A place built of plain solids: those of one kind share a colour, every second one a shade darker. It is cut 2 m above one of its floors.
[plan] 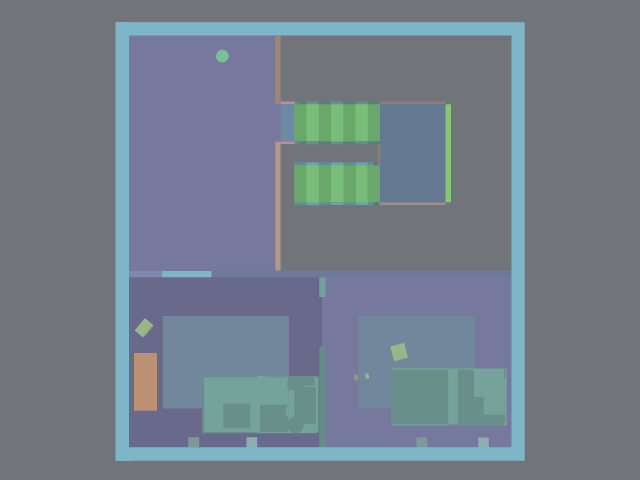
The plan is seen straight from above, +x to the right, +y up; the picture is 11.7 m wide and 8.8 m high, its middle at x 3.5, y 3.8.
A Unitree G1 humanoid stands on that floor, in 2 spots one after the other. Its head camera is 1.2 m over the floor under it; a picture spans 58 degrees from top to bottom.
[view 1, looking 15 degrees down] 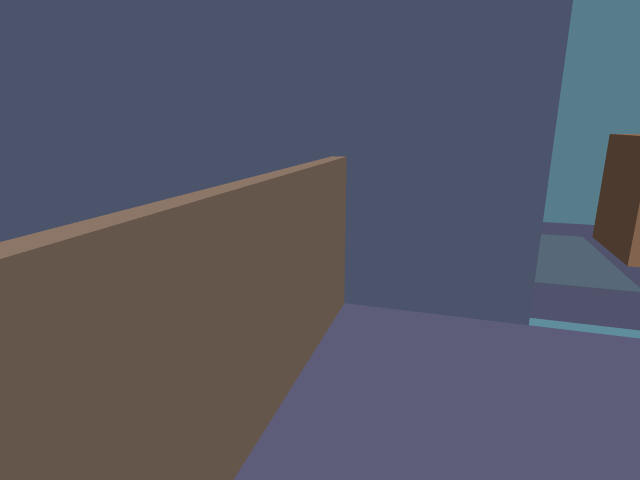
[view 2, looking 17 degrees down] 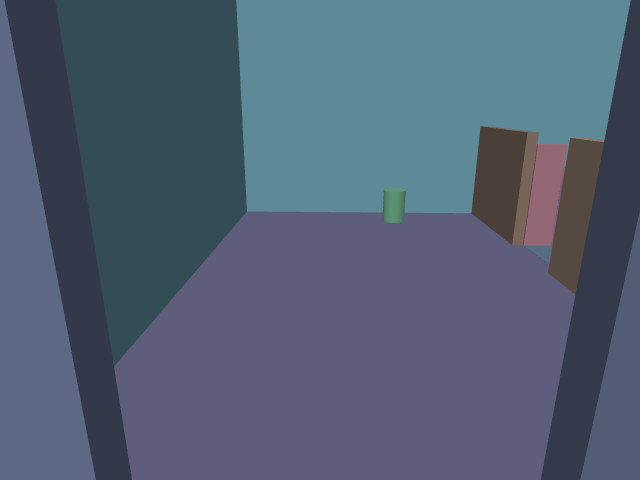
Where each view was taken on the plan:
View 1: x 2.03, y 5.95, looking -73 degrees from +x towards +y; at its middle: well_guard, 2.31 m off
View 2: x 1.06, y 2.48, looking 92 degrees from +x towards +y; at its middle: upper_floor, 4.11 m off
